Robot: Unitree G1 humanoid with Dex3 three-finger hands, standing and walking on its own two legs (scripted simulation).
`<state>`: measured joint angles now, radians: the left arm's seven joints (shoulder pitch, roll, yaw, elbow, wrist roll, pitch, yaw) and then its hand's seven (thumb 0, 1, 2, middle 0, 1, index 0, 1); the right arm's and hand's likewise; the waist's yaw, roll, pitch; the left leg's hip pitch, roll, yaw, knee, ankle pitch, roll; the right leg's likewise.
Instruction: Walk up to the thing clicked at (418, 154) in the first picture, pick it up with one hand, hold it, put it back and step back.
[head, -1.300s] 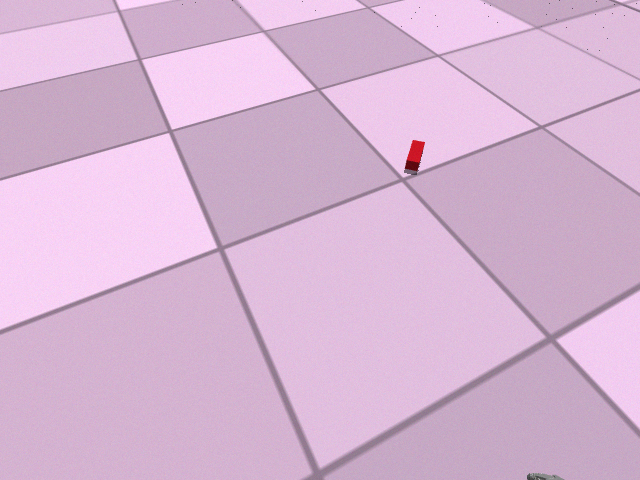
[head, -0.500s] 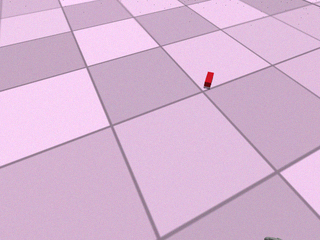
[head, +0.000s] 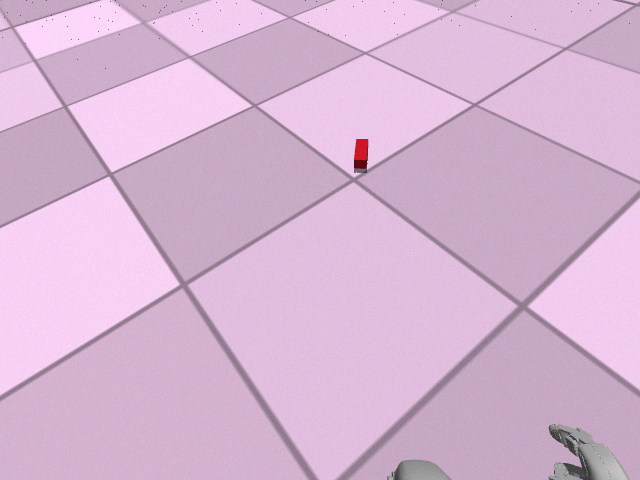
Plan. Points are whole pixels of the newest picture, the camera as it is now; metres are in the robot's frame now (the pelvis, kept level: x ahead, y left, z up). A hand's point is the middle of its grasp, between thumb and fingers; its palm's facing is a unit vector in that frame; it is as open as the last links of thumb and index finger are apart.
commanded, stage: walk up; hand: left
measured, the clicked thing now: (361, 153) +1.59 -0.17 -0.75
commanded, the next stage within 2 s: none
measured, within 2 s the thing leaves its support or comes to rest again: neither
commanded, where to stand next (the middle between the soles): +1.42 +0.28 m, yaw -99 degrees
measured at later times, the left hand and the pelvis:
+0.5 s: hand (187, 362) +0.31 +0.25 -0.13, palm faces -0.29 -0.85 -0.44, open 7.4 cm; pelvis +0.22 -0.02 +0.00, yaw -22 degrees
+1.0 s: hand (245, 158) +0.83 +0.20 -0.13, palm faces -0.64 -0.59 -0.50, open 7.4 cm; pelvis +0.54 +0.05 -0.01, yaw -41 degrees
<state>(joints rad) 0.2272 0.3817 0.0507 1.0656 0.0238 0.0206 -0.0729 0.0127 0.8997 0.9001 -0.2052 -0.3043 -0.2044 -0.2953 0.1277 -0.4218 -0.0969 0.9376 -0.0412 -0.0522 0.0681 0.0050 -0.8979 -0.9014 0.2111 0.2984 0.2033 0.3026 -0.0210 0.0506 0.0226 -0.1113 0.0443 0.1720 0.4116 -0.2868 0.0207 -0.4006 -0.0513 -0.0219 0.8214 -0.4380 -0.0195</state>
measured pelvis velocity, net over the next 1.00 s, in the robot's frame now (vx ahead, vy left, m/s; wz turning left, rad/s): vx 0.54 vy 0.05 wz -0.72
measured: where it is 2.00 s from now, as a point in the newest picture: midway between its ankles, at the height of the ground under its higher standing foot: (303, 244)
